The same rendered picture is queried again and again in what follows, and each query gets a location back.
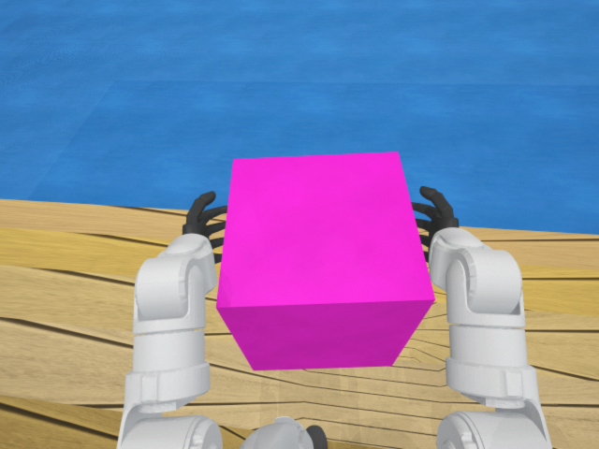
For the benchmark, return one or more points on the robot right forearm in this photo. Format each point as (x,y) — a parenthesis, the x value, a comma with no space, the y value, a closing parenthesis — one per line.
(488,357)

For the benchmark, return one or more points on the right robot hand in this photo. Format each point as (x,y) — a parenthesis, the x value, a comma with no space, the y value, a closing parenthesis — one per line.
(441,215)

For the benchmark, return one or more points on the robot left shin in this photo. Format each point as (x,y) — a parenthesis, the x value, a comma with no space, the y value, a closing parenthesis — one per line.
(287,419)

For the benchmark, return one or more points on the robot left forearm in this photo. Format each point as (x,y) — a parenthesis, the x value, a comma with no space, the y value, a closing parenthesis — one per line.
(169,367)

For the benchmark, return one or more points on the carton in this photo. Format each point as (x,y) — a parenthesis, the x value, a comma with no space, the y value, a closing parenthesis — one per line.
(322,264)

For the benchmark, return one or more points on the robot left foot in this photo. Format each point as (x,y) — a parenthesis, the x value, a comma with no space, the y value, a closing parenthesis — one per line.
(318,437)

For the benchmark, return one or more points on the left robot hand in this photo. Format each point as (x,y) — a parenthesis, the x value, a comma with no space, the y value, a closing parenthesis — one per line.
(197,218)

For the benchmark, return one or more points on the left robot upper arm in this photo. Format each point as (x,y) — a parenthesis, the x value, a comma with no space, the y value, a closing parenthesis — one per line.
(174,432)

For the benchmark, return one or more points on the right robot upper arm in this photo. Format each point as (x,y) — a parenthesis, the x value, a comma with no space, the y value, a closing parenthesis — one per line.
(489,430)

